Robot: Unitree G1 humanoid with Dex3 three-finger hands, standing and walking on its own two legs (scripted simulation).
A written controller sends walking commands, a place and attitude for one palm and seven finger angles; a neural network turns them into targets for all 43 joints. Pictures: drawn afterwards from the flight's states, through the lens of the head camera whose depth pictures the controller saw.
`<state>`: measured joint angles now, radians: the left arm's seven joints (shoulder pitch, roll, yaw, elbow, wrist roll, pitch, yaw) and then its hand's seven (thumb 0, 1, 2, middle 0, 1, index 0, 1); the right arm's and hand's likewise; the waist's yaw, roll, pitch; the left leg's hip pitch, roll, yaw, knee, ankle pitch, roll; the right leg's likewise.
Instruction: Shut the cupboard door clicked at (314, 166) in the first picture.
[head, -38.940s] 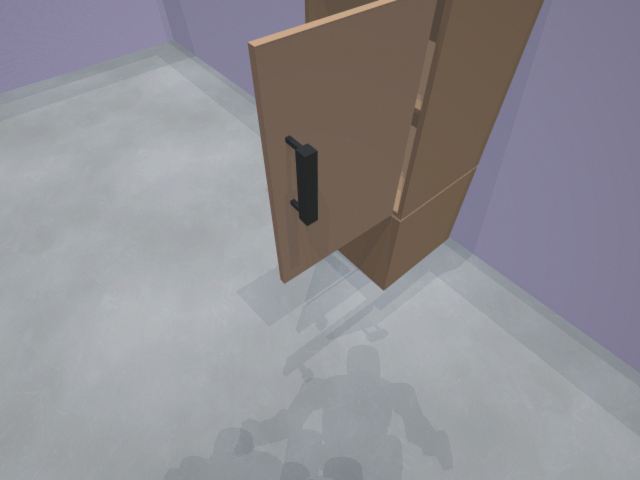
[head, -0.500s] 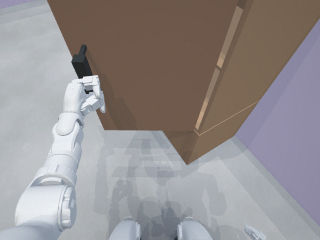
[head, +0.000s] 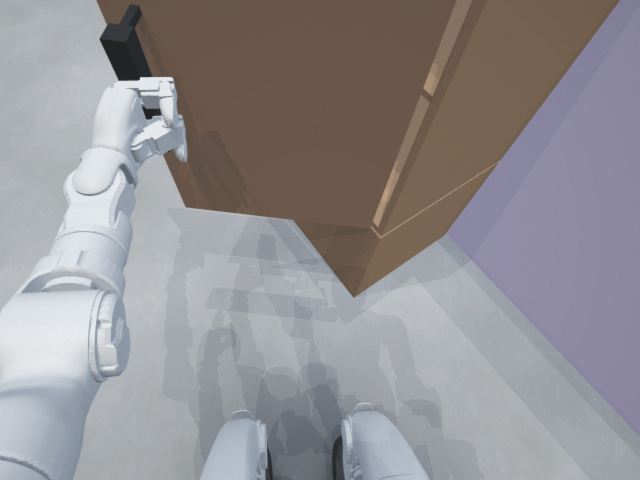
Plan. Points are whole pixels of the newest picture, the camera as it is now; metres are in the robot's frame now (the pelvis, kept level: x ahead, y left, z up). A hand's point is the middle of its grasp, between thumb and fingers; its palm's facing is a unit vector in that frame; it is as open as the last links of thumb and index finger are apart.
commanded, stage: push the door shut along its arc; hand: left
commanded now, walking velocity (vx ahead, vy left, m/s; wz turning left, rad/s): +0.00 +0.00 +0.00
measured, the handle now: (149, 84) +0.60 +0.18 +0.09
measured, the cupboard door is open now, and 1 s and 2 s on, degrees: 49 37 34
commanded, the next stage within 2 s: pull the fist back off the door in 0.96 s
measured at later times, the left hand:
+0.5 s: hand (204, 92) +0.57 +0.11 +0.10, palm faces -0.27 -0.96 -0.02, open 3.1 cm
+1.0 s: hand (229, 68) +0.62 +0.08 +0.10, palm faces -0.37 -0.93 -0.02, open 2.9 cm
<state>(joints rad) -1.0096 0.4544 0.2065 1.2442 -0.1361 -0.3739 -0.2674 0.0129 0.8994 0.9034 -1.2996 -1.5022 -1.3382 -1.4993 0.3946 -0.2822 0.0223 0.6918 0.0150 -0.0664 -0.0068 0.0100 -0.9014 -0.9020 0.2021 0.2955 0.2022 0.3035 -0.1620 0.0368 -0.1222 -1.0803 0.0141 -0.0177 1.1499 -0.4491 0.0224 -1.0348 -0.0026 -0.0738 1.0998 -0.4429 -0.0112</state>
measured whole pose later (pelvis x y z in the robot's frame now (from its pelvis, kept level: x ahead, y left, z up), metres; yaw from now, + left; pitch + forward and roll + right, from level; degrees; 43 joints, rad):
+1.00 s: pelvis +0.02 +0.00 -0.02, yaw -3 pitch +30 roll -5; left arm -1.42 0.66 0.24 1.38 0.00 -0.18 -0.42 -0.01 0.87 0.93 -1.29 -1.50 -1.30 -1.50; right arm 0.44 -0.25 0.06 0.68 -0.02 -0.05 0.00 0.01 -0.90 -0.90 0.20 0.30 0.20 0.30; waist -0.30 0.07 -0.11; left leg -1.28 0.05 -0.02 1.26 -0.52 0.03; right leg -1.23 0.04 -0.07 1.17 -0.48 -0.01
